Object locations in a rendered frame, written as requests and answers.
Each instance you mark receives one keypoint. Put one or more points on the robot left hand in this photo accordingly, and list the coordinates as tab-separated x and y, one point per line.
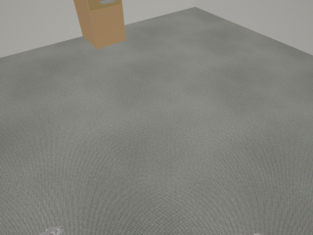
56	230

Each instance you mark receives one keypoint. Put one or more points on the cabinet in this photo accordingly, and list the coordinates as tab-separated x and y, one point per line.
102	27

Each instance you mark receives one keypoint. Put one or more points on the drawer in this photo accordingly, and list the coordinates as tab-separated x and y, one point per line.
96	5

